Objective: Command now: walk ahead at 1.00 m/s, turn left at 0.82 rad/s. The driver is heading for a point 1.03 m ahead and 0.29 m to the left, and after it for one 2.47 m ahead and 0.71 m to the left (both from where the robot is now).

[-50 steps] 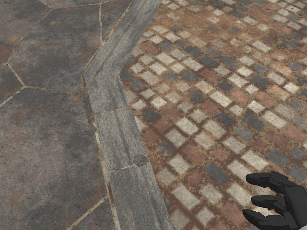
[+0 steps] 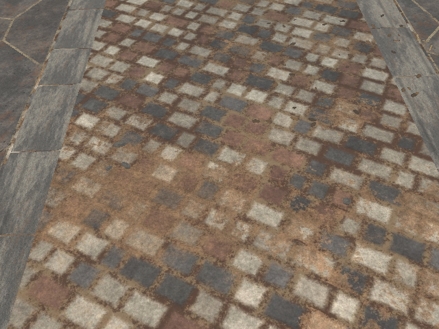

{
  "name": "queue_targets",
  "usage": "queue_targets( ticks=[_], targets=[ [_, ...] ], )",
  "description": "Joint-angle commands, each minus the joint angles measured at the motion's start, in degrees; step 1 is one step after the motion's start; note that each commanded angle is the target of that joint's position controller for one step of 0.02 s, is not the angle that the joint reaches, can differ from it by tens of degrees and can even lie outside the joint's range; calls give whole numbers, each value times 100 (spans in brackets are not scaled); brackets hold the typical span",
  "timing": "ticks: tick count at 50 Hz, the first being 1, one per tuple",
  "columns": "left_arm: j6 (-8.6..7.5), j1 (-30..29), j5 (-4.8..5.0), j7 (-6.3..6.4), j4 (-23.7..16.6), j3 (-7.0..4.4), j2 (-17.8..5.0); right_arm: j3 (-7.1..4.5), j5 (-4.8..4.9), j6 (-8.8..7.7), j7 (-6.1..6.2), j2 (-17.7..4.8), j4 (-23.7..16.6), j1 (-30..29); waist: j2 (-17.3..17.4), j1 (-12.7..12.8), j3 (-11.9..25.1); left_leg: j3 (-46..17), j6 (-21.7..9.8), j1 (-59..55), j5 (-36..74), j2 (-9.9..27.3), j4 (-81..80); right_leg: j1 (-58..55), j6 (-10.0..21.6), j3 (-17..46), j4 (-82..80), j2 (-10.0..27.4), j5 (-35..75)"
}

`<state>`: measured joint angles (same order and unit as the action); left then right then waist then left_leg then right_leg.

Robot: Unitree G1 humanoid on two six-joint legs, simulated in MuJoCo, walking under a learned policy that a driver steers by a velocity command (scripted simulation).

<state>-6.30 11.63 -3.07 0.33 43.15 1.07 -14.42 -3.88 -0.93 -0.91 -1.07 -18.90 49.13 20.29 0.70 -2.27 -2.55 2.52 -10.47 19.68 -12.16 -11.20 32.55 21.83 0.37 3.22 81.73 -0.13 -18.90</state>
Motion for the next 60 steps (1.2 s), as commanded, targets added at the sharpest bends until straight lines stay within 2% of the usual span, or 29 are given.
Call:
queue_targets(
  ticks=[1, 5, 10, 12, 14, 15, 16, 17, 19, 23, 30, 32, 34, 36, 37, 38, 39, 40, 42, 45, 47, 49, 51, 53, 54, 56, 58, 59, 60],
  targets=[
    [117, -11, -179, -56, -679, -48, -678, -113, 27, -191, 88, -589, -277, 228, -698, 478, -225, -3166, -978, -517, -844, 1692, -2264, 1756, -192, 195, -738, 572, -90],
    [231, -1160, -24, -163, -1218, 72, -545, -201, 86, -370, 42, -782, -374, 226, -162, 195, -548, -2368, -759, 632, 262, 1078, -2610, 955, -425, -274, -3124, 665, 1284],
    [162, -1770, 139, -154, -1459, 58, -586, -343, 142, -343, 12, -960, -345, 619, 217, -359, -76, -2459, -267, -806, 2291, 1162, -2016, 456, -253, -323, -4860, 217, 2503],
    [120, -1385, 127, -90, -1367, -35, -796, -383, 113, -331, 74, -1069, -407, 467, 263, -145, 245, -2557, -27, -1233, 3214, 1201, -1338, -276, -163, -230, -5333, -2, 2077],
    [69, 374, 169, 59, -924, -290, -1295, -433, 37, -367, 44, -1373, -494, 49, 178, 879, 1303, -2397, 230, -1023, 3949, 1005, 780, -2256, -12, -201, -5217, -12, 1133],
    [47, 1704, 63, 189, -698, -469, -1666, -315, 15, -452, 37, -948, -640, -184, -160, 1451, 2032, -2082, 271, -175, 2752, 780, 2526, -3694, 156, 606, -5048, 893, -405],
    [55, 1806, -215, 203, -668, -576, -2075, -44, 263, -464, 59, 128, -906, 413, -1931, 889, 2745, -1408, 412, 1644, -1910, 149, 4302, -5091, 614, 3503, -5895, 2748, -2166],
    [139, 1286, -87, 163, -700, -651, -1963, 35, 202, -377, 77, -228, -1005, 340, -2073, 712, 2632, -1071, 339, 2450, -1445, 578, 4952, -4668, 868, 4965, -6679, 2831, -3221],
    [176, 570, -5, 112, -684, -462, -992, -51, -35, -230, 2, -629, -949, -563, -502, 695, 970, -775, 405, 2563, -424, 1167, 4560, -3031, 671, 2767, -6629, 2158, -1753],
    [28, 1080, 149, 19, -14, -344, -497, 93, -127, 57, -272, -76, -1282, -1067, -605, 385, 196, -681, 508, 2577, -278, 1628, 4304, -2022, 331, 653, -6908, 1613, 622],
    [-161, 1033, 151, -29, 308, -417, -824, 283, -102, 106, -496, -86, -1955, -2408, -297, 209, -574, 312, 375, 2062, 1279, 1484, 1972, -1476, 100, -1587, -7625, 1167, 3017],
    [-134, 1270, 142, 15, 381, -461, -1052, 306, -89, 77, -523, -68, -1929, -2555, -290, 212, -518, 787, 141, 1438, 1279, 1114, 1323, -1858, -27, -1928, -7307, 1147, 5220],
    [-1, 1434, 150, 115, 370, -541, -1388, 244, -87, 49, -448, -233, -1744, -2080, -614, -118, -57, 986, -38, 734, 827, 686, 1119, -2437, -94, -1975, -6267, 1308, 7582],
    [202, 1055, 111, 174, 209, -624, -1666, 26, -76, 10, -314, -639, -1210, -266, -780, -1055, 840, 681, -337, -1261, 323, 421, 1004, -2036, 28, -1786, -3903, 1577, 8216],
    [264, 872, 70, 127, 98, -626, -1607, -161, -55, -12, -172, -895, -797, 816, -483, -1419, 1256, 199, -520, -2850, 120, 440, 552, -983, 54, -1731, -2026, 1411, 6529],
    [252, 773, 10, 9, -75, -524, -1027, -354, 113, 70, -12, -1311, -757, 443, 885, -871, 894, -1183, -712, -3488, -84, 1218, 254, 752, -93, -1683, 188, 243, 161],
    [143, 1005, 167, 10, -826, -449, -952, -451, -119, 183, -14, -1939, -1095, 112, 1382, -386, 1890, -4375, -1962, -4966, -300, 2465, -671, 2763, -324, -617, 1773, -228, -1037],
    [-13, 404, 127, 9, -941, -412, -1141, -450, -87, 199, 67, -1663, -1165, 376, 141, -668, 1850, -4916, -1830, -4640, -888, 2604, -1487, 3102, -264, 152, 1401, 120, -515],
    [-57, 276, 91, 21, -858, -337, -1007, -312, -42, 31, 151, -1101, -879, 47, -635, 2, 369, -4038, -1378, -2576, -259, 2282, -1859, 2576, -225, 148, 23, 595, -245],
    [308, 739, -117, -37, -604, -258, -755, -37, -18, -289, 183, -499, -829, -317, -700, 605, 48, -2755, -1070, -665, 543, 1815, -2028, 1383, -361, 31, -1132, 954, -501],
    [348, 77, -32, -130, -848, -166, -521, -47, -8, -449, 116, -561, -671, -180, -432, 447, -274, -2066, -891, -151, 915, 1559, -2402, 1338, -334, -228, -2153, 1079, 320],
    [285, -402, 101, -201, -955, -85, -308, -27, 47, -539, 23, -497, -556, -126, -348, 278, -508, -1109, -445, 43, 2945, 1194, -2339, 806, -98, -540, -3525, 963, 1739],
    [232, -625, 198, -267, -890, -67, -177, 10, 145, -627, -27, -452, -350, 316, -282, -32, -287, -745, -68, -400, 3926, 1217, -2403, 277, 183, -889, -4305, 594, 3111],
    [212, -634, 222, -281, -803, -109, -265, 9, 99, -648, 17, -561, -205, 433, -72, -79, -183, -517, 203, -1249, 4366, 1389, -2320, 312, 395, -915, -4779, 325, 3425],
    [-7, -1153, 544, -262, -1006, -274, -626, -4, 190, -544, 151, -606, -274, 473, -157, -271, -38, -599, 327, -1675, 4464, 1537, -1791, 408, 366, -724, -4987, -10, 3215],
    [-120, -561, 513, -344, -883, -454, -918, -38, 2, -335, 312, -856, -330, 312, 267, 173, 545, -407, 687, -2532, 5416, 1616, -830, 124, 382, -842, -5219, -440, 3214],
    [-29, 1424, 486, -328, -348, -650, -1223, -68, -124, -201, 383, -956, -674, -641, 502, 1308, 1157, -135, 1088, -1679, 5493, 1388, 1783, -1739, 475, -593, -5323, -354, 3475],
    [8, 1882, 375, -274, -213, -637, -1458, 79, -331, -226, 334, -282, -904, -439, -1204, 1057, 1444, -40, 1367, 74, -23, 487, 4384, -3335, 867, 583, -4857, 537, 5516],
    [-56, 1427, 14, -295, -575, -617, -1651, 262, -52, -308, 192, 163, -994, 825, -1767, 371, 2751, -1096, 1644, 1947, -2557, 2, 6288, -5066, 2277, 3982, -5199, 2112, 5440]
  ],
)
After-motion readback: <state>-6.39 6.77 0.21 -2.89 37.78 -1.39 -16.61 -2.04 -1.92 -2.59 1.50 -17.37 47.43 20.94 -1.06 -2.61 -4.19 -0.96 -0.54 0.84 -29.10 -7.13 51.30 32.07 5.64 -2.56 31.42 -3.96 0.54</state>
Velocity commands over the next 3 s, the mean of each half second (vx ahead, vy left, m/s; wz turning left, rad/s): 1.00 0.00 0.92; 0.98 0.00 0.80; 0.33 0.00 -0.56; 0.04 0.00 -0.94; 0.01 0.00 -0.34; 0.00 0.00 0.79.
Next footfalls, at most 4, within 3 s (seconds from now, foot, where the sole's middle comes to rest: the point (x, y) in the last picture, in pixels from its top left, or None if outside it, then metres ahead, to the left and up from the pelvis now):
0.30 right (284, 316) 0.52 -0.15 -0.76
0.76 left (165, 241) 0.79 0.21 -0.76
1.16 right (114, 156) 1.19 0.44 -0.76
1.70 left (64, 153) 1.22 0.64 -0.76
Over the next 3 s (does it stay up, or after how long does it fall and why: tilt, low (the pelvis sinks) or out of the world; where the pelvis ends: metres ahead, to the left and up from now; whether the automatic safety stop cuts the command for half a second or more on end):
stays up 1.19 0.52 0.03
